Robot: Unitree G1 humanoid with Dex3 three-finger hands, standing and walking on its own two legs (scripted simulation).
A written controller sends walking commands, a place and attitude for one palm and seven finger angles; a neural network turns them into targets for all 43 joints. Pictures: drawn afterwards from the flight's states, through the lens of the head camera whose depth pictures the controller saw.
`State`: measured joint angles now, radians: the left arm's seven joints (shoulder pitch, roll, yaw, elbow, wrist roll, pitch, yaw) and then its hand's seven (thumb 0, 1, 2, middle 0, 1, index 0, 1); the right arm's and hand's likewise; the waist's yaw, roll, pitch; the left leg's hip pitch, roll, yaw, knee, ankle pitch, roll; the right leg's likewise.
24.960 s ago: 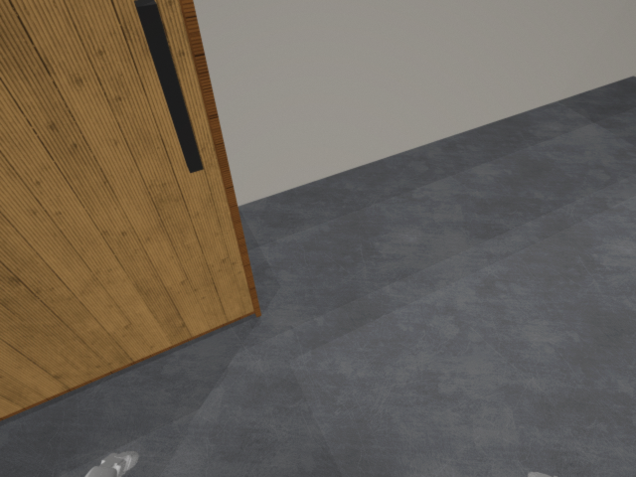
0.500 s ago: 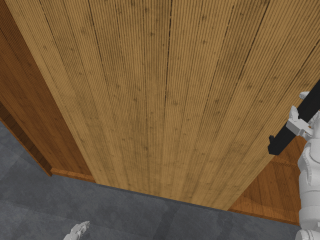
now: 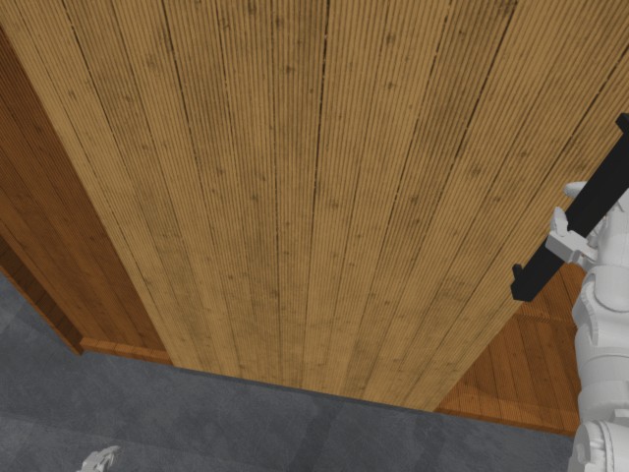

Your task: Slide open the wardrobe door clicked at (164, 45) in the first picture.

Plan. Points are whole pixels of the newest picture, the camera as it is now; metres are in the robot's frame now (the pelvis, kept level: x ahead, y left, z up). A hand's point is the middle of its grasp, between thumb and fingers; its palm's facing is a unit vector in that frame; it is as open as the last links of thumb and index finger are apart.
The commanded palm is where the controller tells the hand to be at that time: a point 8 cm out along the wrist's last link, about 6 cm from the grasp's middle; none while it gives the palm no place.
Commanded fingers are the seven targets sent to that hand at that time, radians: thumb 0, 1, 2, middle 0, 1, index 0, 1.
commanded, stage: stop walking and hold the door there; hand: right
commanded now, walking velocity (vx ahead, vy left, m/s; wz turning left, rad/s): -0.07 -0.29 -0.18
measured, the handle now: (565, 220) +0.44 -0.31 +0.13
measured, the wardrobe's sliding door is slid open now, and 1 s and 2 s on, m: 0.45 0.45 0.45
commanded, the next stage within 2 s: loosen the grip on the handle in 0.98 s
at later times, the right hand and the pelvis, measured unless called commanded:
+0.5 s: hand (560, 239) +0.39 -0.28 +0.14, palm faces +0.27 +0.95 -0.16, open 6.1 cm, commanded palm +0.36 -0.32 +0.11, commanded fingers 0.00 -0.90 -0.90 0.45 1.40 0.45 1.40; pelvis -0.06 -0.08 -0.01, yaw -1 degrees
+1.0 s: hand (563, 238) +0.39 -0.28 +0.14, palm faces +0.22 +0.97 -0.10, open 6.1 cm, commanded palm +0.36 -0.32 +0.11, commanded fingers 0.00 -0.90 -0.90 0.45 1.40 0.45 1.40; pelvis -0.06 -0.10 +0.00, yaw -1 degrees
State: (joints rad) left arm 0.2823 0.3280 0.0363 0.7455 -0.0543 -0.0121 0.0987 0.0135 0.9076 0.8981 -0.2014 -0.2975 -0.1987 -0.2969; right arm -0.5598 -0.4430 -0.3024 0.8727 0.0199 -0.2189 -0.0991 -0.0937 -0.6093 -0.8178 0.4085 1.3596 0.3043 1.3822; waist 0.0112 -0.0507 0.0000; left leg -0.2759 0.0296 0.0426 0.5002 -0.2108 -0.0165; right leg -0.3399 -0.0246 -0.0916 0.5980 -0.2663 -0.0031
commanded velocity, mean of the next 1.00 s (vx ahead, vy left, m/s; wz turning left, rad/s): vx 0.04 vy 0.04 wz -0.02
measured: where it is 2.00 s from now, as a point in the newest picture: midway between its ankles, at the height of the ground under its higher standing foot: outside the picture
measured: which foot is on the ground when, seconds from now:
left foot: down 0.00-0.22, up 0.24-0.42, down 0.44-1.00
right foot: up 0.00-0.20, down 0.22-1.00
